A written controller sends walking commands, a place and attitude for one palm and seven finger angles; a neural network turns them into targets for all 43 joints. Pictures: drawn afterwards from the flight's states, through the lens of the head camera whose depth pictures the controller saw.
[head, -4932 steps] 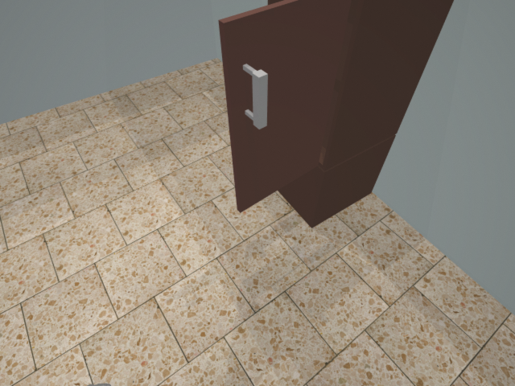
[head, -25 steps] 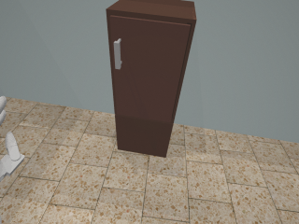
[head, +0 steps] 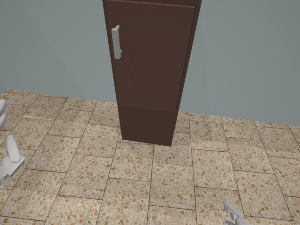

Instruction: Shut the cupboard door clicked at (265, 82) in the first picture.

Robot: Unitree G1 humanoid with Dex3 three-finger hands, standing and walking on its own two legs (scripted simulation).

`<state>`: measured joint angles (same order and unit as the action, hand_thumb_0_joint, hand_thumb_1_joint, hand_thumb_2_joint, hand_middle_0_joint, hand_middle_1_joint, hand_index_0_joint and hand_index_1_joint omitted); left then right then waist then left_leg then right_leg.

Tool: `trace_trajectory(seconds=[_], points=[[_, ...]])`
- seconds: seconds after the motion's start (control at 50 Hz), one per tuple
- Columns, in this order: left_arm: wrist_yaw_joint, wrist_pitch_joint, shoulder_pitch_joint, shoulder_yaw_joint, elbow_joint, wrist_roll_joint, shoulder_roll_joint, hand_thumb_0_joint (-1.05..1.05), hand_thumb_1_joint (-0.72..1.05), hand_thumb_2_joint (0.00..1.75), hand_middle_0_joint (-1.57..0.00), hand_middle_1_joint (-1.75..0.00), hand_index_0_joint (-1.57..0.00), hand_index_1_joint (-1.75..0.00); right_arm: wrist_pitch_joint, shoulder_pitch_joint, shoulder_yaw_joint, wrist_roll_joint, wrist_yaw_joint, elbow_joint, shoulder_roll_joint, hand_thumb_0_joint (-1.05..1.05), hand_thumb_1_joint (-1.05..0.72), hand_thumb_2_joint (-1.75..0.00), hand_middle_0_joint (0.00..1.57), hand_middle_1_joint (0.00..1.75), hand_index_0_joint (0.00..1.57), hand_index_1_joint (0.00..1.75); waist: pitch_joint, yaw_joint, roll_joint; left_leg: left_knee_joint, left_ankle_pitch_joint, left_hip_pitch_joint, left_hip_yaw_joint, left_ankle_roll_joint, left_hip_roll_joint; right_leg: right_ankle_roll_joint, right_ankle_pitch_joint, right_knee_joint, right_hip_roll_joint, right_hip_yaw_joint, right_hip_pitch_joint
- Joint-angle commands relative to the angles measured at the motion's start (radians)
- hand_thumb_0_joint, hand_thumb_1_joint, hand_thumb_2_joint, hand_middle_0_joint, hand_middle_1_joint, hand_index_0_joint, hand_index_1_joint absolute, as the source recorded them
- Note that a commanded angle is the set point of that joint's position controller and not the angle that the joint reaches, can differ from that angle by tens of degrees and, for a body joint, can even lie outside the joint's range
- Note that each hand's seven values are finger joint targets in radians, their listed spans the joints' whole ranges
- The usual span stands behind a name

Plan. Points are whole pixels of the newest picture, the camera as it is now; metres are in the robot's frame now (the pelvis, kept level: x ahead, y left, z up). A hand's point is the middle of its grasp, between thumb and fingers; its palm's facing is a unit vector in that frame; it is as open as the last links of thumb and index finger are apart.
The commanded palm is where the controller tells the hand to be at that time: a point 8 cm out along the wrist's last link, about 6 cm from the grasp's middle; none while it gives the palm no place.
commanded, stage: stop stepping back and stand still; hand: left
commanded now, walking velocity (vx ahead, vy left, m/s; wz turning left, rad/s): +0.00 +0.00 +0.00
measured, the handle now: (117, 42) +0.83 +0.21 +0.09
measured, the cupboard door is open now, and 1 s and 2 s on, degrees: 0 0 0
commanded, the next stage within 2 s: let the arm hang, fingers relaxed in 0.42 s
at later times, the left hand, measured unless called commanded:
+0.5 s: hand (14, 149) +0.22 +0.29 +0.16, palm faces +0.41 -0.79 -0.46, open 7.4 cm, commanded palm none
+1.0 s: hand out of the picture -0.02 +0.22 -0.17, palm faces +0.02 -0.98 -0.19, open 7.1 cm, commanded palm none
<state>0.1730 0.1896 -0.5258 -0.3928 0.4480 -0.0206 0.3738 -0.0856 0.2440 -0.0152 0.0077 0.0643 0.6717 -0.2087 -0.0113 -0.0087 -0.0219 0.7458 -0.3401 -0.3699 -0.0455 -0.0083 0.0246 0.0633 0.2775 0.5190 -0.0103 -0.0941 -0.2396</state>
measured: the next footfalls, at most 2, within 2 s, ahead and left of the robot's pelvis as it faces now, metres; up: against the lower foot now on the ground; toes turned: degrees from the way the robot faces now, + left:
left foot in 0.06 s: +0.07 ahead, +0.13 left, +0.00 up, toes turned +3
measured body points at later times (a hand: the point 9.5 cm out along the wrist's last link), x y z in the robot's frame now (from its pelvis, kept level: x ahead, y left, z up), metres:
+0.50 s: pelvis +0.02 +0.02 +0.00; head +0.02 +0.03 +0.45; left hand +0.19 +0.33 +0.19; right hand +0.18 -0.20 -0.08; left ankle +0.03 +0.12 -0.74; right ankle +0.00 -0.08 -0.74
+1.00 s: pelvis -0.01 +0.02 +0.00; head +0.01 +0.04 +0.45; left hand -0.02 +0.27 -0.16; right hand -0.02 -0.23 -0.14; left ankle +0.03 +0.12 -0.74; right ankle +0.00 -0.08 -0.74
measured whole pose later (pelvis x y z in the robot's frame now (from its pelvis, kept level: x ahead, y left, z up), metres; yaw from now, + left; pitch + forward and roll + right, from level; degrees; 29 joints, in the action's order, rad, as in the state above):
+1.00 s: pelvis -0.01 +0.02 +0.00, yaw +1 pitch -1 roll -1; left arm 0.00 -0.03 -0.32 -0.01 -1.01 0.01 0.22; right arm 0.03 0.32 -0.01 0.02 0.01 1.04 -0.21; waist 0.05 0.00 -0.02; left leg 0.48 -0.18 -0.28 -0.03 0.02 0.00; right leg 0.03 0.22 0.44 0.00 -0.11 -0.21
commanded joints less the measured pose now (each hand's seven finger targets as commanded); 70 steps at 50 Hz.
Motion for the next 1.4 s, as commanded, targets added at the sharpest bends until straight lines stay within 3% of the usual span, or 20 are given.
trace_trajectory(seconds=[0.0, 0.04, 0.1, 0.18, 0.26, 0.44, 0.48, 0.5, 0.52, 0.54, 0.6, 0.66, 0.7, 0.74, 0.8, 0.86, 0.9, 0.98, 1.08, 1.38], points=[[0.032, 0.085, 0.071, -0.143, 0.252, -0.012, 0.213, 0.00, 0.90, 0.90, -0.20, -0.30, -0.20, -0.30, -0.062, -0.106, 0.046, 0.002, 0.024, -0.173, -0.091, 0.00, -0.90, -0.90, 0.20, 0.30, 0.20, 0.30, -0.084, 0.013, 0.016, -0.290, 0.191, 0.164, -0.005, 0.015, -0.003, 0.012, -0.176, -0.122, 0.172, 0.189, 0.036], [0.030, 0.087, 0.049, -0.144, 0.284, -0.016, 0.217, 0.00, 0.90, 0.90, -0.20, -0.30, -0.20, -0.30, -0.065, -0.108, 0.067, -0.009, 0.029, -0.187, -0.125, 0.00, -0.90, -0.90, 0.20, 0.30, 0.20, 0.30, -0.102, 0.004, 0.137, -0.340, 0.345, 0.218, 0.122, 0.045, 0.117, -0.042, -0.147, -0.039, 0.098, 0.149, 0.016], [0.021, 0.080, 0.014, -0.154, 0.236, -0.011, 0.214, 0.00, 0.90, 0.90, -0.20, -0.30, -0.20, -0.30, -0.056, -0.107, 0.050, -0.009, 0.024, -0.192, -0.114, 0.00, -0.90, -0.90, 0.20, 0.30, 0.20, 0.30, -0.083, 0.011, 0.229, -0.353, 0.460, 0.123, 0.154, 0.050, 0.145, -0.061, -0.217, -0.018, 0.043, 0.097, 0.073], [0.012, 0.079, 0.009, -0.146, 0.200, -0.016, 0.203, 0.00, 0.90, 0.90, -0.20, -0.30, -0.20, -0.30, -0.054, -0.093, 0.057, -0.014, 0.020, -0.200, -0.123, 0.00, -0.90, -0.90, 0.20, 0.30, 0.20, 0.30, -0.107, 0.016, 0.131, -0.326, 0.431, 0.091, 0.112, 0.028, 0.116, -0.052, -0.296, -0.052, 0.058, 0.112, 0.141], [0.007, 0.067, -0.061, -0.153, 0.211, -0.031, 0.207, 0.00, 0.90, 0.90, -0.20, -0.30, -0.20, -0.30, -0.043, -0.095, 0.053, -0.017, 0.015, -0.220, -0.116, 0.00, -0.90, -0.90, 0.20, 0.30, 0.20, 0.30, -0.175, 0.018, 0.100, -0.294, 0.475, 0.117, 0.085, 0.017, 0.095, -0.045, -0.401, -0.052, 0.079, 0.123, 0.178], [0.009, 0.053, 0.003, -0.157, 0.215, -0.037, 0.228, 0.00, 0.90, 0.90, -0.20, -0.30, -0.20, -0.30, -0.038, -0.111, 0.042, -0.011, 0.030, -0.220, -0.118, 0.00, -0.90, -0.90, 0.20, 0.30, 0.20, 0.30, -0.113, 0.014, 0.109, -0.345, 0.327, 0.096, 0.092, 0.018, 0.087, -0.052, -0.277, -0.095, 0.071, 0.124, 0.120], [0.008, 0.050, 0.020, -0.129, 0.186, -0.034, 0.199, 0.00, 0.90, 0.90, -0.20, -0.30, -0.20, -0.30, -0.038, -0.104, 0.039, -0.013, 0.030, -0.215, -0.113, 0.00, -0.90, -0.90, 0.20, 0.30, 0.20, 0.30, -0.095, 0.014, 0.088, -0.351, 0.282, 0.088, 0.089, 0.020, 0.084, -0.053, -0.241, -0.112, 0.071, 0.131, 0.111], [-0.138, -0.093, 0.065, 0.302, -0.523, 0.041, 0.041, 0.00, 0.90, 0.90, -0.20, -0.30, -0.20, -0.30, -0.099, -0.188, 0.079, -0.028, -0.068, -0.024, -0.295, 0.00, -0.90, -0.90, 0.20, 0.30, 0.20, 0.30, 0.024, 0.038, 0.097, -0.193, 0.423, 0.047, 0.086, 0.026, 0.091, -0.034, -0.333, -0.008, 0.144, 0.071, -0.034], [-0.162, -0.174, 0.076, 0.274, -0.554, 0.042, 0.036, 0.00, 0.90, 0.90, -0.20, -0.30, -0.20, -0.30, -0.039, -0.112, 0.089, -0.018, -0.072, -0.011, -0.265, 0.00, -0.90, -0.90, 0.20, 0.30, 0.20, 0.30, -0.053, 0.029, 0.113, -0.220, 0.396, 0.104, 0.072, 0.018, 0.096, -0.019, -0.259, -0.044, 0.145, 0.131, -0.046], [-0.168, -0.192, 0.086, 0.282, -0.550, 0.048, 0.025, 0.00, 0.90, 0.90, -0.20, -0.30, -0.20, -0.30, -0.022, -0.089, 0.090, -0.012, -0.068, -0.014, -0.257, 0.00, -0.90, -0.90, 0.20, 0.30, 0.20, 0.30, -0.044, 0.028, 0.092, -0.225, 0.384, 0.112, 0.075, 0.023, 0.101, -0.021, -0.188, -0.047, 0.126, 0.117, -0.062], [-0.178, -0.186, 0.179, 0.292, -0.691, 0.051, 0.042, 0.00, 0.90, 0.90, -0.20, -0.30, -0.20, -0.30, 0.020, -0.094, 0.061, 0.002, -0.069, 0.006, -0.252, 0.00, -0.90, -0.90, 0.20, 0.30, 0.20, 0.30, -0.021, 0.012, -0.055, -0.282, 0.251, 0.007, 0.152, 0.068, 0.117, -0.020, -0.031, -0.020, 0.097, 0.098, -0.035], [-0.175, -0.184, 0.237, 0.313, -0.861, 0.052, 0.053, 0.00, 0.90, 0.90, -0.20, -0.30, -0.20, -0.30, 0.048, -0.085, 0.046, 0.011, -0.071, 0.040, -0.227, 0.00, -0.90, -0.90, 0.20, 0.30, 0.20, 0.30, -0.012, 0.019, -0.185, -0.265, 0.177, 0.054, 0.151, 0.060, 0.073, 0.007, 0.043, -0.093, 0.144, 0.165, -0.073], [-0.170, -0.191, 0.265, 0.334, -0.977, 0.048, 0.040, 0.00, 0.90, 0.90, -0.20, -0.30, -0.20, -0.30, 0.068, -0.059, 0.035, 0.018, -0.072, 0.083, -0.192, 0.00, -0.90, -0.90, 0.20, 0.30, 0.20, 0.30, -0.010, 0.032, -0.173, -0.238, 0.161, 0.116, 0.116, 0.047, 0.040, 0.023, 0.079, -0.138, 0.175, 0.192, -0.121], [-0.164, -0.196, 0.279, 0.350, -1.068, 0.044, 0.029, 0.00, 0.90, 0.90, -0.20, -0.30, -0.20, -0.30, 0.081, -0.038, 0.026, 0.019, -0.071, 0.118, -0.174, 0.00, -0.90, -0.90, 0.20, 0.30, 0.20, 0.30, -0.019, 0.038, -0.060, -0.260, 0.170, 0.149, 0.110, 0.039, 0.039, 0.019, 0.099, -0.143, 0.166, 0.185, -0.119], [-0.161, -0.195, 0.238, 0.358, -1.206, 0.038, 0.002, 0.00, 0.90, 0.90, -0.20, -0.30, -0.20, -0.30, 0.079, -0.047, 0.019, 0.021, -0.064, 0.176, -0.157, 0.00, -0.90, -0.90, 0.20, 0.30, 0.20, 0.30, -0.026, 0.011, 0.164, -0.371, 0.129, 0.073, 0.149, 0.045, 0.068, -0.013, 0.034, -0.109, 0.118, 0.155, 0.013], [-0.158, -0.188, 0.200, 0.343, -1.313, 0.037, -0.019, 0.00, 0.90, 0.90, -0.20, -0.30, -0.20, -0.30, 0.080, -0.026, 0.026, 0.019, -0.053, 0.222, -0.140, 0.00, -0.90, -0.90, 0.20, 0.30, 0.20, 0.30, -0.037, 0.000, 0.223, -0.390, 0.100, 0.054, 0.144, 0.043, 0.069, -0.003, -0.008, -0.142, 0.120, 0.143, 0.088], [-0.159, -0.186, 0.200, 0.349, -1.368, 0.033, -0.013, 0.00, 0.90, 0.90, -0.20, -0.30, -0.20, -0.30, 0.082, 0.000, 0.027, 0.015, -0.049, 0.257, -0.134, 0.00, -0.90, -0.90, 0.20, 0.30, 0.20, 0.30, -0.029, 0.003, 0.227, -0.403, 0.066, 0.054, 0.142, 0.038, 0.066, 0.001, 0.002, -0.163, 0.124, 0.146, 0.097], [-0.159, -0.181, 0.220, 0.351, -1.444, 0.033, -0.019, 0.00, 0.90, 0.90, -0.20, -0.30, -0.20, -0.30, 0.088, 0.052, 0.038, 0.011, -0.043, 0.310, -0.132, 0.00, -0.90, -0.90, 0.20, 0.30, 0.20, 0.30, 0.043, 0.017, 0.074, -0.406, 0.042, 0.082, 0.136, 0.038, 0.068, 0.006, 0.069, -0.224, 0.134, 0.149, 0.033], [-0.156, -0.180, 0.220, 0.353, -1.506, 0.034, -0.028, 0.00, 0.90, 0.90, -0.20, -0.30, -0.20, -0.30, 0.087, 0.091, 0.043, 0.011, -0.039, 0.363, -0.128, 0.00, -0.90, -0.90, 0.20, 0.30, 0.20, 0.30, 0.069, 0.022, 0.003, -0.425, 0.046, 0.118, 0.133, 0.045, 0.075, 0.001, 0.098, -0.238, 0.129, 0.141, -0.001], [-0.148, -0.179, 0.218, 0.359, -1.550, 0.036, -0.055, 0.00, 0.90, 0.90, -0.20, -0.30, -0.20, -0.30, 0.077, 0.052, 0.035, 0.010, -0.039, 0.410, -0.093, 0.00, -0.90, -0.90, 0.20, 0.30, 0.20, 0.30, 0.088, 0.011, 0.032, -0.473, 0.113, 0.135, 0.125, 0.043, 0.080, -0.018, -0.012, -0.218, 0.123, 0.134, 0.028]])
